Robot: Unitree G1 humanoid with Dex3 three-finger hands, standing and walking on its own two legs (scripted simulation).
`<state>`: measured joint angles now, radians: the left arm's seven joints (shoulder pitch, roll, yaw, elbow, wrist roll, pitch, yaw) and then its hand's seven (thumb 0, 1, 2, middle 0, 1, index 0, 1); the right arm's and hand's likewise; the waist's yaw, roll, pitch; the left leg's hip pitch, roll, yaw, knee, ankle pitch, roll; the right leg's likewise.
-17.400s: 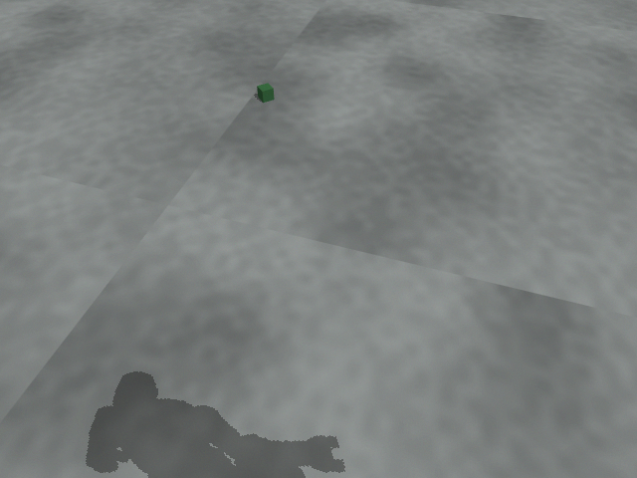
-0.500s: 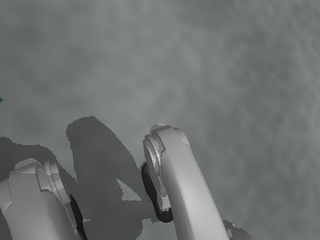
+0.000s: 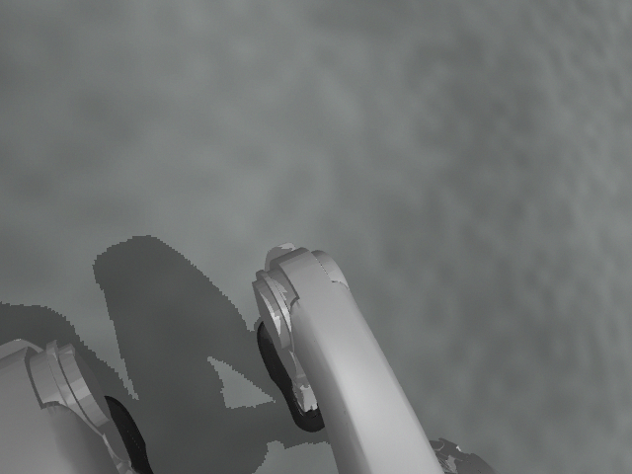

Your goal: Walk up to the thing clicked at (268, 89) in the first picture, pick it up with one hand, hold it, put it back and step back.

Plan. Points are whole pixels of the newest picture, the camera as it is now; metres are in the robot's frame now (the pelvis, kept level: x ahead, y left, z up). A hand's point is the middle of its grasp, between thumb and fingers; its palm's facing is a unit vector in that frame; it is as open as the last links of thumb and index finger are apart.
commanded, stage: approach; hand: left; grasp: from above
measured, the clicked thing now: out of the picture +0.50 +0.34 -0.29
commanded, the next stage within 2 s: rest palm in 0.10 s
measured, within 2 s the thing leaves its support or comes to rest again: neither
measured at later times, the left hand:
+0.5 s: hand out of the picture +0.49 +0.32 -0.21, palm faces -0.27 -0.32 -0.91, open 14.3 cm
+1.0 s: hand out of the picture +0.48 +0.34 -0.24, palm faces -0.28 -0.34 -0.90, open 14.2 cm
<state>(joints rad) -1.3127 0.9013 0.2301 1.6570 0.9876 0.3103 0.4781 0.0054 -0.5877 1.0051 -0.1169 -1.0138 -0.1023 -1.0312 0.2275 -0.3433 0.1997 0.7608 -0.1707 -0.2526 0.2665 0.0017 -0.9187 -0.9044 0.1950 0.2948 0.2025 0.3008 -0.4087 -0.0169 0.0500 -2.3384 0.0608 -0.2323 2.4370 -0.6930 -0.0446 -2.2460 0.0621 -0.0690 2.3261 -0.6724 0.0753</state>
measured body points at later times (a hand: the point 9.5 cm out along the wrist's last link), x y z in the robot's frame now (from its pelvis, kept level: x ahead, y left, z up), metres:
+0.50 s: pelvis +0.00 +0.00 +0.00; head +0.28 +0.09 +0.33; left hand +0.50 +0.33 -0.16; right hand +0.01 -0.25 -0.07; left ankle +0.07 +0.14 -0.29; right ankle +0.11 -0.13 -0.29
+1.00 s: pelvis -0.01 +0.01 -0.01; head +0.29 +0.11 +0.31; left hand +0.50 +0.35 -0.19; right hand -0.02 -0.23 -0.05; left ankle +0.07 +0.14 -0.29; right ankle +0.11 -0.13 -0.29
